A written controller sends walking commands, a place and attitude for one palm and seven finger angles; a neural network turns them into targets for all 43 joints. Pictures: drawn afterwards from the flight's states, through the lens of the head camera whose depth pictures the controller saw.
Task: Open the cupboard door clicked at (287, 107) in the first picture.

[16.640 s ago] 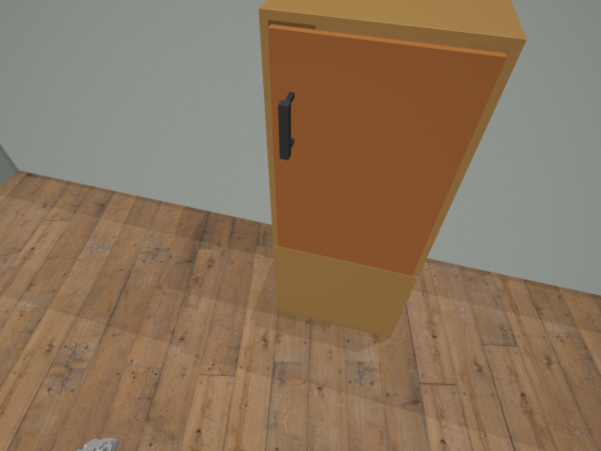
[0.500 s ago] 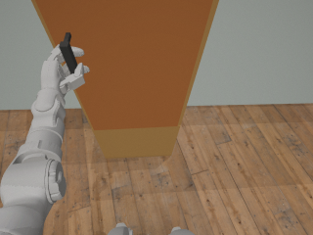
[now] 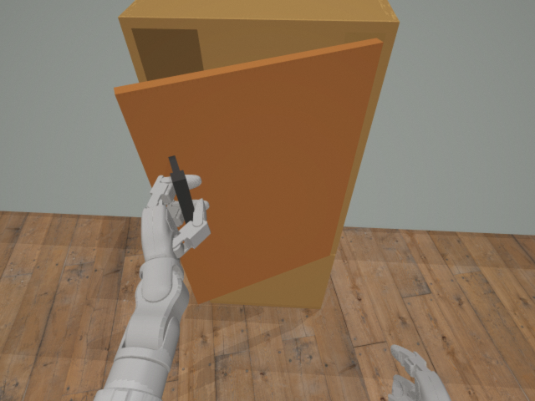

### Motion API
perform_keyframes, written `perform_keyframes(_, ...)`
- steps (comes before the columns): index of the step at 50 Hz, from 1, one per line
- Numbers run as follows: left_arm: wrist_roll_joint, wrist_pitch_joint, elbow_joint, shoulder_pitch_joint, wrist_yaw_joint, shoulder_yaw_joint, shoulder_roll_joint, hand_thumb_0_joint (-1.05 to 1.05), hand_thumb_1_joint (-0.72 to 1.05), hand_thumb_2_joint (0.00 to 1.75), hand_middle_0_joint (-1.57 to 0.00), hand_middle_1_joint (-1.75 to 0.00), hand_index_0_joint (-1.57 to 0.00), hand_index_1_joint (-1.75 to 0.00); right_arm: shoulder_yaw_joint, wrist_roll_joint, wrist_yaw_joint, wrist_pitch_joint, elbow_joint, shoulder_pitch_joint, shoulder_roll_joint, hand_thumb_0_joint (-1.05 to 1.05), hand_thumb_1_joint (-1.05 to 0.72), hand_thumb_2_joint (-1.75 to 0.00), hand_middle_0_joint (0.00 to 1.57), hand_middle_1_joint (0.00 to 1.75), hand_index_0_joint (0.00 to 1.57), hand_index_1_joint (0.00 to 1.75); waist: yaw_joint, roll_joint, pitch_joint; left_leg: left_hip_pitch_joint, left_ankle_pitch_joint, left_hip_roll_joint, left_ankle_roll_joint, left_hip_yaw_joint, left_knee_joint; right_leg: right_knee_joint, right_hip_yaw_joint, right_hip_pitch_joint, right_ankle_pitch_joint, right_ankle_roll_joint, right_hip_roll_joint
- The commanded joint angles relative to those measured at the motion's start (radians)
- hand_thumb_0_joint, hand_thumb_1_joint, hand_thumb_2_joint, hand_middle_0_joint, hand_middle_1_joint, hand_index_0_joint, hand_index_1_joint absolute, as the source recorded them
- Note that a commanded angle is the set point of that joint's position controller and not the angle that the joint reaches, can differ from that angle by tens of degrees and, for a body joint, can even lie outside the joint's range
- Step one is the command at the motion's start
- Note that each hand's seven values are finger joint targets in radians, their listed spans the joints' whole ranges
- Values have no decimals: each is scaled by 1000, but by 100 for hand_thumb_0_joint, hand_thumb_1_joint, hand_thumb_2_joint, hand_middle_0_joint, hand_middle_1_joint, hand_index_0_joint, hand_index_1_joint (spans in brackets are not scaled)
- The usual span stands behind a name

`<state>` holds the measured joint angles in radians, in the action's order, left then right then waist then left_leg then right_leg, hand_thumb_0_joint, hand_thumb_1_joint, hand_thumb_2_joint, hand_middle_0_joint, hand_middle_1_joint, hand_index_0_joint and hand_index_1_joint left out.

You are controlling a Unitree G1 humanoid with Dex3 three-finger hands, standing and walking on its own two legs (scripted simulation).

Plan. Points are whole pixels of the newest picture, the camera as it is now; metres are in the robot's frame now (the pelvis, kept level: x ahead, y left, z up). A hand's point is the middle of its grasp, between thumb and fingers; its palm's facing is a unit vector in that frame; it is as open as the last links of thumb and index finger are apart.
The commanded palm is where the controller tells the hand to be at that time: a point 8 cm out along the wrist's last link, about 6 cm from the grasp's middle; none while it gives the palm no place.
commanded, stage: pull the door open along its arc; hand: left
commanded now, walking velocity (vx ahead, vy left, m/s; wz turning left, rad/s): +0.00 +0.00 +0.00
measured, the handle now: (183, 195) +0.40 +0.15 +0.10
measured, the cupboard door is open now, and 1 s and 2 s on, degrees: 26 43 45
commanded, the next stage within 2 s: open thumb and fingers to let go in 0.34 s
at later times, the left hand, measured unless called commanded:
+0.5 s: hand (253, 274) +0.27 +0.03 +0.10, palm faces +0.29 -0.96 -0.02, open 5.9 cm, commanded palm +0.23 +0.08 +0.10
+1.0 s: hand (236, 273) +0.27 +0.06 +0.10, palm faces +0.32 -0.95 -0.01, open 13.0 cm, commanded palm +0.23 +0.09 +0.10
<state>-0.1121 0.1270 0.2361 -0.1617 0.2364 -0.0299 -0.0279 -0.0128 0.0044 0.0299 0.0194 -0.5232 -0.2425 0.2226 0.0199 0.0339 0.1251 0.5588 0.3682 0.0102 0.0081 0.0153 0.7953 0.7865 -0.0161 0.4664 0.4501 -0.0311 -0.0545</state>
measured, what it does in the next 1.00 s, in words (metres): stands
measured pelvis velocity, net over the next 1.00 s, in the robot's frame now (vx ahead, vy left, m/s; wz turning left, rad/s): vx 0.00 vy -0.02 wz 0.06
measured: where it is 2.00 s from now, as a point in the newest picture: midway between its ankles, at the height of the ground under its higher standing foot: outside the picture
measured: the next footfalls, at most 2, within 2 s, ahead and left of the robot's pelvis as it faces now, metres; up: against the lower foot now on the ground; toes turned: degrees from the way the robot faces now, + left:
none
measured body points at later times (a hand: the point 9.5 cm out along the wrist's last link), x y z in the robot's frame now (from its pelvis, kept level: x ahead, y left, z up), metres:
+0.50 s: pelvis +0.00 -0.03 +0.01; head -0.02 -0.06 +0.46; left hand +0.25 +0.08 +0.10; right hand +0.18 -0.24 -0.09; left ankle +0.02 +0.11 -0.71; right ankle -0.03 -0.10 -0.71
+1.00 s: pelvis +0.00 -0.02 +0.00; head -0.01 -0.04 +0.45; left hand +0.25 +0.10 +0.10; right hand +0.19 -0.22 -0.08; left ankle +0.02 +0.11 -0.71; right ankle -0.03 -0.10 -0.71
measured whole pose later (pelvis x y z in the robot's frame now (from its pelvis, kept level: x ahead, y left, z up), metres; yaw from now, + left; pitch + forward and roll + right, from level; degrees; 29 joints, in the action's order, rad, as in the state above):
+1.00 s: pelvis +0.00 -0.02 +0.00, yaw +3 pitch +2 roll +0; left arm 0.05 0.01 -0.05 0.14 0.53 0.30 0.06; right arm -0.01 -0.03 0.03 0.07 -0.55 -0.17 0.18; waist 0.00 0.05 0.07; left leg 0.45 0.35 -0.01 -0.01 -0.05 0.77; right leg 0.75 0.05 0.33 0.45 -0.05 -0.04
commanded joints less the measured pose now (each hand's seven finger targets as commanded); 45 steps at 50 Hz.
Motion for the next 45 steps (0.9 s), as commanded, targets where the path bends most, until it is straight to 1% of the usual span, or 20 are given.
perform_keyframes(1, 91, 3, -337, -175, 224, 39, 12, 0, 90, 90, -40, -135, -40, -135, 37, -28, -1, -13, 138, 70, 95, 0, -90, -90, 20, 30, 20, 30, -14, -56, 209, -228, -293, -6, 11, -7, -72, -119, 50, -48, -406, 18, 29)
perform_keyframes(2, 109, -15, -361, -155, 263, 54, 35, 0, 90, 90, -40, -135, -40, -135, 37, -32, -2, -6, 141, 85, 89, 0, -90, -90, 20, 30, 20, 30, -19, -60, 217, -232, -290, -7, 10, -9, -71, -126, 46, -59, -404, 16, 32)
perform_keyframes(3, 138, -34, -358, -129, 288, 102, 71, 0, 90, 90, -40, -135, -40, -135, 39, -41, -5, 1, 140, 88, 89, 0, -90, -90, 20, 30, 20, 30, -1, -82, 189, -233, -284, -4, 14, -13, -69, -137, 49, -53, -398, 17, 33)
perform_keyframes(4, 150, -49, -385, -113, 308, 136, 102, 0, 90, 90, -40, -135, -40, -135, 39, -40, -4, 7, 143, 99, 85, 0, -90, -90, 20, 30, 20, 30, 0, -89, 189, -238, -279, -4, 12, -15, -73, -143, 47, -58, -395, 16, 38)
perform_keyframes(6, 194, -67, -410, -93, 323, 207, 144, 0, 90, 90, -40, -135, -40, -135, 40, -44, -3, 19, 140, 112, 76, 0, -90, -90, 20, 30, 20, 30, 10, -76, 179, -251, -284, -3, 12, -18, -71, -149, 40, -60, -416, 13, 46)
perform_keyframes(8, 216, -74, -425, -55, 323, 260, 177, 0, 90, 90, -40, -135, -40, -135, 41, -46, -5, 25, 141, 122, 70, 0, -90, -90, 20, 30, 20, 30, 19, -111, 159, -258, -279, -3, 15, -23, -69, -167, 36, -69, -429, 15, 52)
perform_keyframes(13, 197, -68, -510, 107, 296, 354, 247, 0, 90, 90, -40, -135, -40, -135, 32, -38, -3, 15, 153, 162, 46, 0, -90, -90, 20, 30, 20, 30, 4, -113, 130, -276, -262, -11, 15, -30, -71, -202, 19, -109, -464, 21, 70)
perform_keyframes(16, 170, -69, -584, 240, 279, 346, 229, 0, 90, 90, -40, -135, -40, -135, 24, -33, 0, 9, 167, 185, 37, 0, -90, -90, 20, 30, 20, 30, -20, -92, 120, -283, -258, -18, 13, -25, -77, -218, 7, -142, -502, 27, 81)
perform_keyframes(18, 163, -76, -583, 291, 274, 337, 216, 0, 90, 90, -40, -135, -40, -135, 19, -31, 1, 10, 164, 193, 36, 0, -90, -90, 20, 30, 20, 30, -25, -113, 84, -274, -252, -21, 13, -30, -79, -235, 3, -147, -498, 27, 83)
perform_keyframes(21, 155, -71, -565, 157, 305, 302, 193, 0, 90, 90, -40, -135, -40, -135, 11, -38, -10, 5, 149, 223, 35, 0, -90, -90, 20, 30, 20, 30, -10, -134, 32, -264, -191, -32, 14, -33, -75, -273, -21, -98, -383, 33, 93)
perform_keyframes(22, 153, -67, -536, 58, 321, 276, 172, 0, 90, 90, -40, -135, -40, -135, 6, -42, -17, 5, 133, 233, 36, 0, -90, -90, 20, 30, 20, 30, 1, -151, 9, -251, -163, -37, 16, -36, -70, -291, -32, -72, -324, 37, 99)
perform_keyframes(23, 154, -64, -524, 45, 331, 252, 153, 0, 83, 87, -40, -134, -40, -134, 10, -43, -22, 2, 125, 244, 33, 0, -90, -90, 20, 30, 20, 30, -11, -151, -1, -250, -154, -39, 15, -39, -66, -314, -53, -72, -283, 37, 104)
perform_keyframes(25, 157, -63, -493, 63, 333, 261, 179, 0, 69, 81, -38, -133, -38, -133, 10, -48, -23, 0, 122, 244, 29, 0, -90, -90, 20, 30, 20, 30, -24, -144, 45, -258, -167, -42, 15, -38, -75, -299, -48, -91, -296, 33, 106)
perform_keyframes(28, 162, -57, -462, 96, 317, 262, 181, 0, 48, 72, -37, -130, -37, -130, 17, -47, -21, 1, 120, 222, 32, 0, -90, -90, 20, 30, 20, 30, -30, -172, 77, -257, -208, -39, 16, -40, -89, -270, -30, -128, -398, 35, 103)
perform_keyframes(30, 161, -49, -483, 68, 305, 279, 192, 0, 34, 66, -36, -129, -36, -129, 19, -43, -20, 5, 120, 218, 34, 0, -90, -90, 20, 30, 20, 30, -19, -141, 89, -277, -224, -35, 16, -33, -90, -258, -26, -125, -440, 36, 102)
perform_keyframes(32, 159, -47, -487, 118, 296, 278, 194, 0, 20, 60, -35, -127, -35, -127, 21, -45, -17, 5, 127, 201, 35, 0, -90, -90, 20, 30, 20, 30, -26, -147, 107, -275, -247, -34, 15, -32, -92, -240, -15, -147, -500, 37, 99)
perform_keyframes(34, 166, -46, -520, 141, 287, 296, 201, 0, 6, 54, -34, -126, -34, -126, 23, -41, -12, 11, 139, 196, 36, 0, -90, -90, 20, 30, 20, 30, -29, -116, 133, -283, -278, -30, 16, -29, -93, -213, -5, -160, -557, 33, 95)
perform_keyframes(38, 170, -49, -535, 161, 280, 305, 197, 0, -22, 42, -32, -123, -32, -123, 24, -38, -12, 18, 146, 191, 41, 0, -90, -90, 20, 30, 20, 30, -18, -124, 96, -280, -277, -25, 17, -33, -86, -211, 6, -136, -533, 28, 86)
perform_keyframes(42, 171, -39, -549, 98, 287, 328, 213, 0, -50, 30, -30, -120, -30, -120, 22, -40, -14, 10, 148, 193, 43, 0, -90, -90, 20, 30, 20, 30, -2, -123, 95, -284, -249, -24, 19, -38, -77, -208, 14, -93, -456, 27, 81)
perform_keyframes(45, 183, -38, -546, 79, 289, 366, 242, 0, -50, 30, -29, -115, -29, -115, 25, -35, -12, 6, 145, 200, 42, 0, -90, -90, 20, 30, 20, 30, 1, -80, 98, -297, -248, -17, 19, -39, -74, -194, 30, -62, -385, 11, 68)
